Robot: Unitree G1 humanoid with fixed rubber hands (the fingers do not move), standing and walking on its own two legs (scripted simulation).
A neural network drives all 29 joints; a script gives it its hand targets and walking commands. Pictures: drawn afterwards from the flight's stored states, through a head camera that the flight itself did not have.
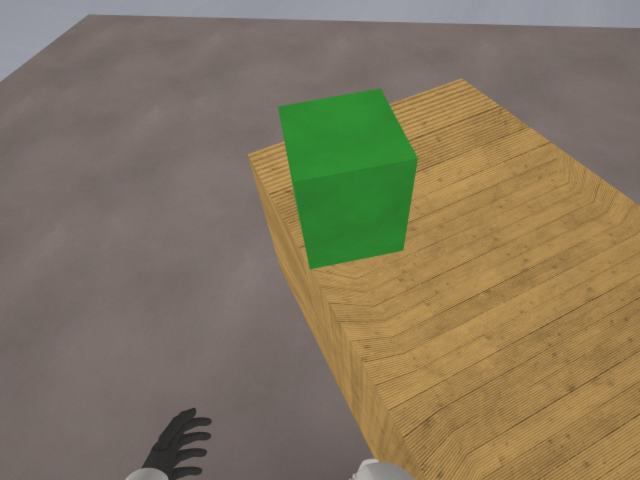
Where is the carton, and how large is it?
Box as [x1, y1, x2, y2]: [278, 88, 417, 268]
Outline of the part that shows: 380,88 278,106 293,189 310,268 364,258 403,249 417,158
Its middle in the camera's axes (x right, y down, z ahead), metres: +0.05 -0.11 +0.77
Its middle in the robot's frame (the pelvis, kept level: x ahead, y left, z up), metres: +0.66 -0.08 -0.08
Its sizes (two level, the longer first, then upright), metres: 0.210 0.200 0.250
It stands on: a pedestal, 0.55 m high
